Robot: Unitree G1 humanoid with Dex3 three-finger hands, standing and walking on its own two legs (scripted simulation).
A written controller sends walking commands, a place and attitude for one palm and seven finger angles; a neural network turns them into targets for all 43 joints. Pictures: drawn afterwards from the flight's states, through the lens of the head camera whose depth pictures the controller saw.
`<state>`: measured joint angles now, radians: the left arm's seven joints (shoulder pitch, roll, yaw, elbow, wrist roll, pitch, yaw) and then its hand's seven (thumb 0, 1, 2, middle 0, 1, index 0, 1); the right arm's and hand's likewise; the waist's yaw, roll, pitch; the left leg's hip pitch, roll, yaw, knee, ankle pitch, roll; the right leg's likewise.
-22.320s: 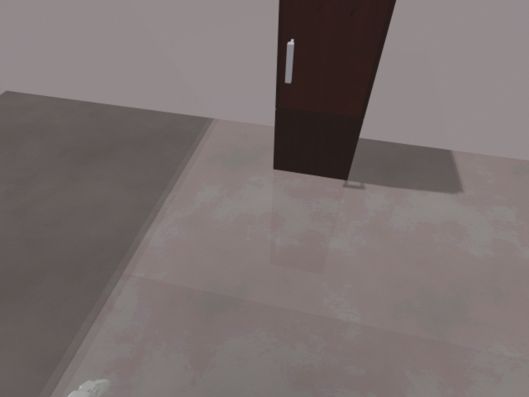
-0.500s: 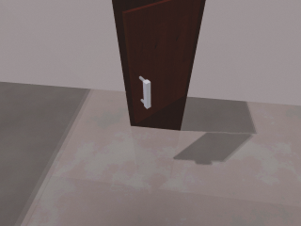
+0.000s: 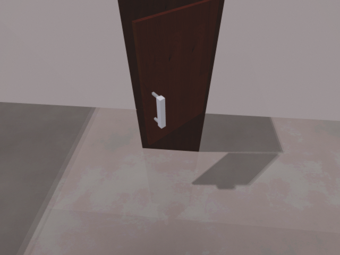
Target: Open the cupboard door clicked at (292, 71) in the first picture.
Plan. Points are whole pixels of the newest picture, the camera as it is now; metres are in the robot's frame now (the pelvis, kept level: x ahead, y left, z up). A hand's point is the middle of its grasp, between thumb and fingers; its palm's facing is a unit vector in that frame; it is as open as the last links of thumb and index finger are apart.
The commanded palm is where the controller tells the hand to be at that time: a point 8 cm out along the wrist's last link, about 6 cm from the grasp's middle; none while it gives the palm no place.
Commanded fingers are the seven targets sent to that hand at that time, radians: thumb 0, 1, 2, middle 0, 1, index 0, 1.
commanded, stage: let the arm hang, fingers relaxed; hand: left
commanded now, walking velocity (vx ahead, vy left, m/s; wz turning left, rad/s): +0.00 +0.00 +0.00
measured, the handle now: (158, 110) +0.69 +0.09 -0.12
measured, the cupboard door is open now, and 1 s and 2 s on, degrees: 45 45 45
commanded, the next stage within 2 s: look to check the result in 0.06 s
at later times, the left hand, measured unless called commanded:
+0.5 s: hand out of the picture +0.01 +0.16 -0.17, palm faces +0.04 -0.98 -0.20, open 7.4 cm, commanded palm none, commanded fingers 0.00 0.90 0.90 -0.20 -0.30 -0.20 -0.30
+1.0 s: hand out of the picture +0.04 +0.17 -0.18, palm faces -0.03 -0.98 -0.20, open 7.4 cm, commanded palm none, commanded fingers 0.00 0.90 0.90 -0.20 -0.30 -0.20 -0.30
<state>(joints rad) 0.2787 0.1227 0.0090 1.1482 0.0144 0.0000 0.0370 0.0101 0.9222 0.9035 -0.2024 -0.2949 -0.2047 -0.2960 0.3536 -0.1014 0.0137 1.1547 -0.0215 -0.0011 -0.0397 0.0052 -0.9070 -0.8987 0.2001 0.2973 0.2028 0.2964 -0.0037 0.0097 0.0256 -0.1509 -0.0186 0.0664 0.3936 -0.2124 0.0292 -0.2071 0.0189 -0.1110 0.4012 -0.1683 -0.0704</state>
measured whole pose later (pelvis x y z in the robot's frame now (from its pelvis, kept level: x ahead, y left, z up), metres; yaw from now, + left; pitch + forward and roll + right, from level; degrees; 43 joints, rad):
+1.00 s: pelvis +0.02 -0.01 -0.01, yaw -5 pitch +0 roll +0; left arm 0.25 0.15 0.06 1.10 0.02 0.04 0.02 0.00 0.90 0.90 -0.20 -0.29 -0.20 -0.30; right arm 0.27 -0.15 -0.03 1.10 -0.02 0.03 -0.05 0.00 -0.91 -0.90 0.20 0.30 0.20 0.30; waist 0.00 0.01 0.07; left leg -0.19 0.04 0.14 0.51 -0.32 0.01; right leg -0.26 0.08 -0.04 0.48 -0.22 -0.09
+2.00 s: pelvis +0.05 -0.07 -0.02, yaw -39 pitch +2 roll +0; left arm 0.14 0.28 0.09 0.87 0.02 0.05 -0.04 0.00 0.91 0.90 -0.20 -0.29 -0.20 -0.30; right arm 0.25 -0.23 -0.04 0.90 -0.03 0.01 -0.03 0.01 -0.90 -0.90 0.20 0.30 0.21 0.30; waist 0.00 0.01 0.12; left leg -0.22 0.15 0.13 0.60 -0.38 -0.07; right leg -0.35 -0.02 -0.06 0.65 -0.30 0.02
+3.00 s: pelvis +0.13 -0.35 +0.00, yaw -73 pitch +1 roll +2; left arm 0.24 0.20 0.06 0.97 0.02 -0.04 -0.01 0.00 0.93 0.90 -0.20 -0.30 -0.21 -0.30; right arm 0.17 -0.19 -0.05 0.93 -0.03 -0.01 0.00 0.01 -0.91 -0.90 0.20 0.30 0.20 0.30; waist -0.01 -0.01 0.08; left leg -0.63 0.14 0.02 1.04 -0.20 -0.07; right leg -0.18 0.09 -0.04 0.39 -0.23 -0.14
